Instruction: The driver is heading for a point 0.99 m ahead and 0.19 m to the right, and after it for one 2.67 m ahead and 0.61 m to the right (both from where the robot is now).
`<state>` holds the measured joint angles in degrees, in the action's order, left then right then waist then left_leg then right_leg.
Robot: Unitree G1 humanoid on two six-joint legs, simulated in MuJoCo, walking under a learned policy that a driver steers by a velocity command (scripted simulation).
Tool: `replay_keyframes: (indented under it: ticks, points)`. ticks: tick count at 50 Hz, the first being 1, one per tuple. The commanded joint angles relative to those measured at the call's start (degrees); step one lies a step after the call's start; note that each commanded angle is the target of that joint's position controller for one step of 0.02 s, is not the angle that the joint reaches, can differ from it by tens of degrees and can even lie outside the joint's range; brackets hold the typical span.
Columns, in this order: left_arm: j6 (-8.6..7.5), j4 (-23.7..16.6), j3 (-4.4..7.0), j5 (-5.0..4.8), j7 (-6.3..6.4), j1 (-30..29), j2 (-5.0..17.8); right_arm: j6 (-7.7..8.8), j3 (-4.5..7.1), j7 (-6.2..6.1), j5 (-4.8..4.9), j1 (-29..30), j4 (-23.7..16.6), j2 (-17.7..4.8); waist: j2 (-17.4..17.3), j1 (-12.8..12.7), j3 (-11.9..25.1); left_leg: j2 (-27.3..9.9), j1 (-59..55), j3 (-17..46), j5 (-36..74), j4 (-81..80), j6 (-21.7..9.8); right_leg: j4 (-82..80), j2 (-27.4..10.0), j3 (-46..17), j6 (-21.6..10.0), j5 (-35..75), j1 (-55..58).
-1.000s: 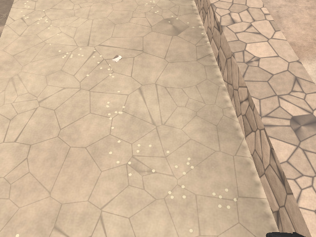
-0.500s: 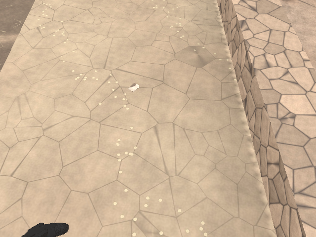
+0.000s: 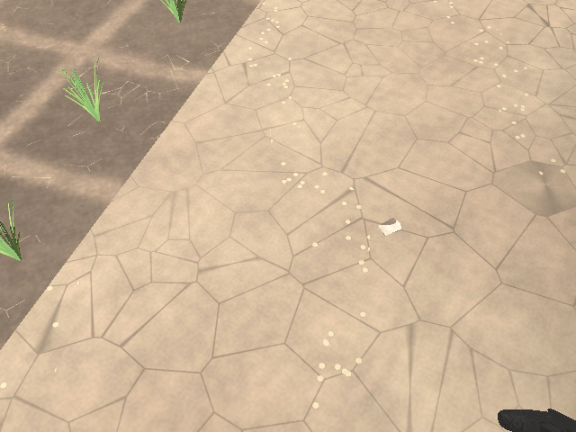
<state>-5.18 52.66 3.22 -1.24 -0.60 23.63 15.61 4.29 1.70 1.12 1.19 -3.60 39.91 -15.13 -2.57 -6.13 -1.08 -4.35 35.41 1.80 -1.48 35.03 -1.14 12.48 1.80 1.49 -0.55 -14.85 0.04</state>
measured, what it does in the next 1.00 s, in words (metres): walks ahead, turning right: left foot, then right foot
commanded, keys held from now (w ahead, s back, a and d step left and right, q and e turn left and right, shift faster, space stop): w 0.18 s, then w+e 0.38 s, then e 0.38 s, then no key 0.06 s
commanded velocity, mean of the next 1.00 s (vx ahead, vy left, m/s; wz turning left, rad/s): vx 0.38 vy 0.00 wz -0.32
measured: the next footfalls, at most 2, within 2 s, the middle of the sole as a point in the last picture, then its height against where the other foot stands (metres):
left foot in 0.10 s outside the picture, level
right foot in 0.66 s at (381, 416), level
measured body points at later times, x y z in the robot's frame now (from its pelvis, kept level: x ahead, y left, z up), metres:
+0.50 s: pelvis +0.27 +0.05 +0.00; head +0.28 +0.05 +0.45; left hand +0.46 +0.28 -0.11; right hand +0.27 -0.23 -0.12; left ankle +0.19 +0.13 -0.74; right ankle +0.44 -0.14 -0.68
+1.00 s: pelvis +0.47 -0.01 +0.00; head +0.52 -0.04 +0.44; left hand +0.71 +0.20 -0.10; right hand +0.53 -0.33 -0.11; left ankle +0.63 +0.11 -0.70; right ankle +0.48 -0.10 -0.74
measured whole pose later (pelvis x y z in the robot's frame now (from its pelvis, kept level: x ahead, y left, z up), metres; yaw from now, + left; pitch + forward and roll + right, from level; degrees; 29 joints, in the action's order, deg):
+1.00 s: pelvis +0.47 -0.01 +0.00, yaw -24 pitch +4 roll +0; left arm 1.1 38.4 4.4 -0.4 1.0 11.2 17.8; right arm 1.4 2.5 -1.9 -0.5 -6.0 41.0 -17.1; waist -1.1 -1.4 -2.4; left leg -2.0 35.3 6.6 -13.9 47.5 5.7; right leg 26.7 6.8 -6.9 -3.9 -9.4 -20.2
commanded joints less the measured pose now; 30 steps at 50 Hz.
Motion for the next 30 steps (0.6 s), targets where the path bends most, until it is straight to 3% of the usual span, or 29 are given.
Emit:
replay_keyframes:
  ticks: [1, 3, 4, 5, 6, 7, 8, 9, 10, 11, 13, 15, 18, 21, 26, 28, 30]
  points:
    - [-0.16, -2.42, 1.96, -0.58, 0.27, -1.22, 9.99, 0.92, 1.05, 0.61, 0.28, 4.82, -5.70, -4.39, 8.16, 2.92, -1.80, 1.37, -3.99, -0.98, -0.47, -3.70, -1.76, -2.00, -16.13, -8.03, -8.75, 19.82, -1.35]
    - [0.51, -2.28, 2.09, -0.60, 0.51, -2.02, 11.04, 1.02, 2.05, 0.72, -0.13, 0.59, -4.82, -6.23, 8.25, 6.39, 0.77, 3.31, -12.11, -2.75, -2.32, -6.42, -3.44, 4.22, -15.55, -6.25, -7.22, 30.37, 0.03]
    - [0.77, -2.30, 1.73, -0.40, 0.63, -1.85, 10.31, 0.88, 3.34, 0.43, -0.41, -6.65, -2.53, -8.34, 7.20, 9.84, 5.17, 4.71, -22.55, -3.96, -2.48, -7.10, -4.84, 12.95, -13.14, -4.01, -5.97, 36.96, -1.92]
    - [0.72, -3.54, 0.84, 0.58, 0.83, -2.27, 8.58, 0.66, 4.65, -0.16, -0.77, -16.57, -0.33, -11.64, 4.00, 13.98, 12.00, -1.28, -37.83, 2.14, -1.45, -5.23, -7.52, 27.19, -10.36, -1.59, -3.92, 29.81, -10.81]
    - [-0.30, -5.13, -1.34, 1.23, 0.58, 3.87, 1.89, 0.14, 5.97, -0.46, -1.76, -22.06, 0.61, -17.88, -11.31, 12.17, 20.19, -16.18, -58.10, 27.71, -9.04, -9.11, -16.44, 50.26, -1.40, 0.80, 0.05, 1.14, -33.23]
    - [-1.51, -4.18, -0.78, 0.55, 0.25, 3.57, 4.81, -0.05, 4.81, -0.11, -0.97, -23.44, 1.03, -13.64, -11.57, 12.93, 23.48, -18.47, -58.33, 40.99, -16.41, -16.94, -18.28, 58.68, -0.83, -7.13, -0.36, -18.28, -40.38]
    - [-1.96, -5.65, 0.53, -0.99, 0.01, -1.39, 9.04, 0.19, 3.75, 0.11, -0.68, -19.08, 0.79, -10.95, -7.42, 12.00, 13.34, -16.44, -50.77, 32.96, -17.82, -17.90, -15.32, 61.55, -4.17, -7.16, -1.17, -14.86, -45.45]
    - [-1.99, -6.42, 0.45, -0.96, 0.21, -5.02, 8.65, 0.26, 3.19, 0.21, -0.66, -14.91, 0.27, -9.22, -3.88, 10.41, 7.87, -13.76, -42.36, 25.17, -13.88, -18.92, -13.42, 59.27, -6.81, -5.56, -1.46, -9.42, -44.63]
    - [-1.56, -6.31, 0.54, -0.25, 0.47, -6.15, 7.79, 0.41, 2.65, 0.43, -1.04, -11.37, 0.05, -7.23, -1.60, 8.59, 4.25, -11.47, -35.22, 19.25, -9.59, -20.87, -12.37, 56.07, -8.54, -5.05, -1.07, -5.47, -42.40]
    - [-0.70, -5.86, 0.73, 0.07, 0.60, -5.11, 7.00, 0.81, 2.33, 0.57, -1.52, -9.28, 0.00, -5.85, -2.86, 6.61, 2.91, -9.66, -30.26, 15.01, -6.73, -23.00, -11.41, 53.66, -10.13, -5.64, -0.87, -2.49, -38.75]
    - [0.98, -5.06, 0.44, -0.07, 0.64, -3.22, 4.57, 1.83, 2.63, 0.75, -1.62, -8.40, 1.03, -5.69, -3.51, 4.96, 2.36, -8.56, -25.49, 9.95, -3.36, -26.32, -11.55, 52.47, -10.48, -5.81, -0.26, 0.96, -34.96]
    - [1.76, -5.89, 0.68, -0.16, 0.86, -5.21, 4.31, 2.53, 3.07, 0.46, -2.09, -9.25, 2.54, -6.60, -2.08, 4.84, 0.75, -8.59, -24.74, 5.76, 0.25, -28.02, -11.62, 49.98, -10.06, -7.38, 0.30, 5.51, -37.30]
    - [1.56, -7.35, 1.03, 0.00, 0.71, -9.40, 4.24, 2.66, 3.23, -0.45, -2.23, -11.21, 4.48, -6.96, -0.66, 5.94, -0.73, -8.33, -27.39, 0.64, 4.07, -28.74, -10.54, 41.82, -8.44, -9.41, 0.65, 14.55, -41.05]
    - [1.17, -8.88, 0.70, 0.21, -0.29, -14.18, 3.32, 2.57, 3.21, -1.17, -1.97, -11.28, 5.35, -7.84, -0.22, 7.42, -2.01, -7.33, -28.27, -4.59, 4.89, -29.61, -8.67, 32.03, -7.30, -6.32, 0.24, 22.62, -39.05]
    - [1.18, -13.74, -0.31, 0.20, -2.15, -22.85, 1.76, 0.97, 3.56, -1.73, -1.29, -16.63, 8.48, -9.06, 1.36, 11.13, -4.76, -10.47, -39.13, -7.93, 10.17, -26.69, -8.00, 23.98, -6.72, -2.63, -1.54, 19.77, -43.55]
    - [1.14, -15.85, -0.28, 0.11, -3.09, -24.71, 2.00, -0.21, 3.78, -1.98, -0.94, -17.26, 8.96, -9.65, 0.95, 11.07, -4.70, -11.71, -43.30, -8.89, 17.15, -23.16, -7.46, 22.59, -5.77, -0.35, -2.66, 14.17, -44.35]
    - [1.17, -16.75, 0.51, 0.56, -3.76, -22.14, 3.42, -1.51, 4.05, -2.86, -0.98, -15.10, 7.96, -11.14, -1.56, 8.49, -1.96, -10.89, -43.62, -11.12, 40.93, -14.29, -5.69, 21.95, -1.80, 4.17, -4.21, 8.64, -37.44]
Keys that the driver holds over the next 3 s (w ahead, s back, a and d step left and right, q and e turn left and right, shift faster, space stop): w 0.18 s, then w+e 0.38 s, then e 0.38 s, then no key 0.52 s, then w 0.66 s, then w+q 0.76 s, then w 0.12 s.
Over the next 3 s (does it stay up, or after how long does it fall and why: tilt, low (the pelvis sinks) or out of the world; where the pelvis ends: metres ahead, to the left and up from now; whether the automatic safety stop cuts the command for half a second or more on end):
stays up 1.15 -0.27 0.01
